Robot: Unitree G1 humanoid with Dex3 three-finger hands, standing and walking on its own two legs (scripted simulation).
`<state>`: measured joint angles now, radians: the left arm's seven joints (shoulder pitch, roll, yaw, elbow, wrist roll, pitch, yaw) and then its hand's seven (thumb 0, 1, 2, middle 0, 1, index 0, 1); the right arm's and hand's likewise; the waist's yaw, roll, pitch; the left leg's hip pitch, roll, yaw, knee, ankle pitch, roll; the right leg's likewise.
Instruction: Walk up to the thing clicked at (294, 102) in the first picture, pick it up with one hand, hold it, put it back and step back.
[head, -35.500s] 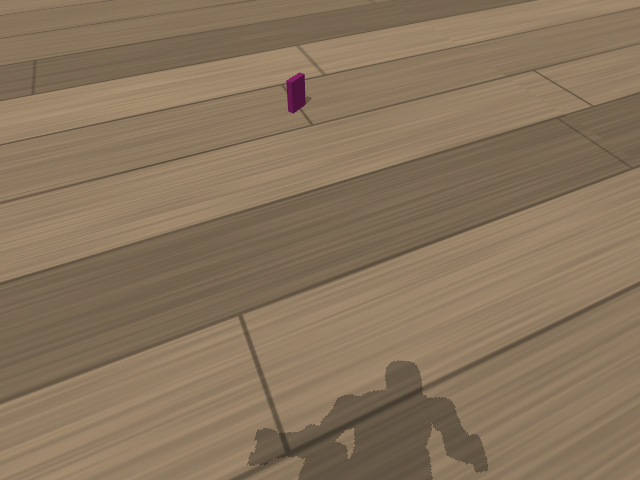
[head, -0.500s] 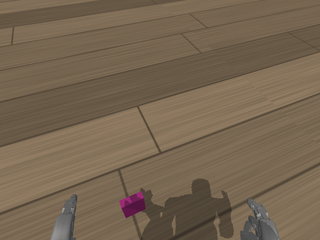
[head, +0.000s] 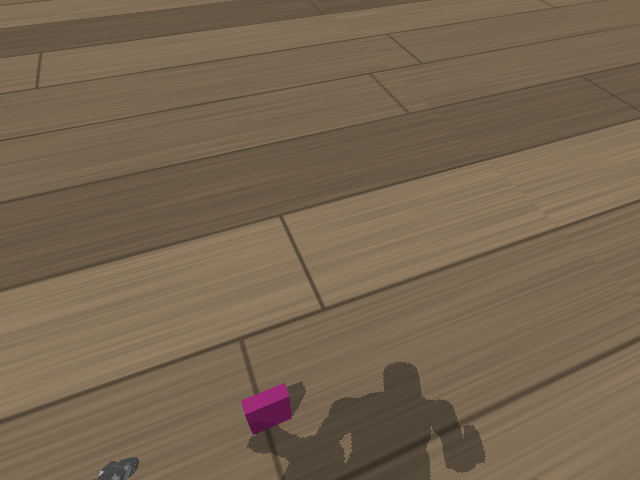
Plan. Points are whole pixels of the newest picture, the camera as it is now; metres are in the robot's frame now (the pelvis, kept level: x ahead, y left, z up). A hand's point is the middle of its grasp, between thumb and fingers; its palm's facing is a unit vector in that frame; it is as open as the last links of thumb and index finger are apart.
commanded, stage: stand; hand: left
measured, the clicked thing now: (268, 410) +0.40 +0.16 -0.65
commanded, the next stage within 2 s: step back in 1.94 s
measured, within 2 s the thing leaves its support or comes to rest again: neither
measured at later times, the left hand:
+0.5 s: hand out of the picture +0.04 +0.25 -0.13, palm faces +0.00 -0.94 -0.34, open 7.4 cm
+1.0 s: hand out of the picture +0.05 +0.24 -0.13, palm faces -0.03 -0.94 -0.34, open 7.4 cm
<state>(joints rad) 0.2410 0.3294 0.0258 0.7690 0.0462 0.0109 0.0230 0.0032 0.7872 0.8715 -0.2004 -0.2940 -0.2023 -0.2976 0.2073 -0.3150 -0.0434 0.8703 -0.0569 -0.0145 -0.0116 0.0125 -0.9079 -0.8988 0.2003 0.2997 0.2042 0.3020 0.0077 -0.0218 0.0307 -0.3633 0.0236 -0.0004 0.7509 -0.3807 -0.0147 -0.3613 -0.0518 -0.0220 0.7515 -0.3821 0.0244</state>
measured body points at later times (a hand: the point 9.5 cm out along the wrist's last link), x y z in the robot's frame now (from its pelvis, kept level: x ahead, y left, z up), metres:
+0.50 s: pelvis -0.01 +0.00 +0.03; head -0.02 +0.00 +0.48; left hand +0.04 +0.29 -0.10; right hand +0.06 -0.28 -0.11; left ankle +0.01 +0.13 -0.71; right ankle +0.01 -0.14 -0.71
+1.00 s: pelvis -0.01 -0.01 +0.03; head +0.00 -0.01 +0.48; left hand +0.05 +0.29 -0.10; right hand +0.04 -0.30 -0.11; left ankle +0.01 +0.13 -0.71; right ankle +0.01 -0.14 -0.71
